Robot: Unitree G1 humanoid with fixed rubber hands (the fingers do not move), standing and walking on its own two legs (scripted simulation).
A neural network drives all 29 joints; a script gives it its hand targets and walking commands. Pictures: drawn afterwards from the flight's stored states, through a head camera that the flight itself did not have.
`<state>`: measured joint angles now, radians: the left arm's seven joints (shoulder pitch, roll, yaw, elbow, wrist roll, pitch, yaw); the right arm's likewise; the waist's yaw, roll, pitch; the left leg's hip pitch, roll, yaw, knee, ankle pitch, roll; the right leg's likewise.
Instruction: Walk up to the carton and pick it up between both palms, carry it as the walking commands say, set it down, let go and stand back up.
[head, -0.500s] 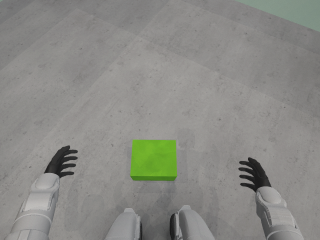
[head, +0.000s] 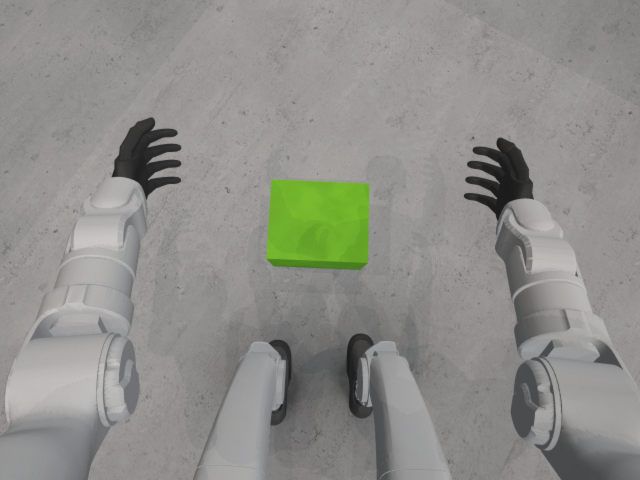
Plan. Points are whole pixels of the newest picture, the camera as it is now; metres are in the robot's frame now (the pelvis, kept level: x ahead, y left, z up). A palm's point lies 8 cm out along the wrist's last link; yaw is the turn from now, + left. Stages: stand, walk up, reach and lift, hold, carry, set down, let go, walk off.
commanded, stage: reach and lift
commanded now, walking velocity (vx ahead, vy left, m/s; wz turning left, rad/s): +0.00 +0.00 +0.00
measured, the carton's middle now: (318, 227) +0.51 +0.01 -0.59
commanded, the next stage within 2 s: none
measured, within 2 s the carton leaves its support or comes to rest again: neither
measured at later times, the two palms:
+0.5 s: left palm (166, 146) +0.52 +0.22 -0.13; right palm (478, 158) +0.51 -0.21 -0.13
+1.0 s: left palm (202, 186) +0.51 +0.22 -0.29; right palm (439, 193) +0.51 -0.21 -0.29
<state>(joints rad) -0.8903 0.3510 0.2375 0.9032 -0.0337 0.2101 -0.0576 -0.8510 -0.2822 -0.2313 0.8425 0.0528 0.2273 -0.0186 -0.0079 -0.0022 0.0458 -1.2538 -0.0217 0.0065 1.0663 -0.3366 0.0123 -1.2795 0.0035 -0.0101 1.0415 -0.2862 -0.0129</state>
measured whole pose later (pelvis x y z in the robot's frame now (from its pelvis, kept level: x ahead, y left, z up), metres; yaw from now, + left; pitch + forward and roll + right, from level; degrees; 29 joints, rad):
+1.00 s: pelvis -0.01 +0.00 -0.17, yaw +0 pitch +49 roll +0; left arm -1.16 0.35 0.25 0.89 -0.08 0.15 0.01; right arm -1.15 -0.32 -0.25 0.87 0.09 0.16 -0.05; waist 0.00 0.00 -0.06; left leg -2.06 -0.04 0.00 1.72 -0.52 0.00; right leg -2.09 0.02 0.00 1.69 -0.46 0.00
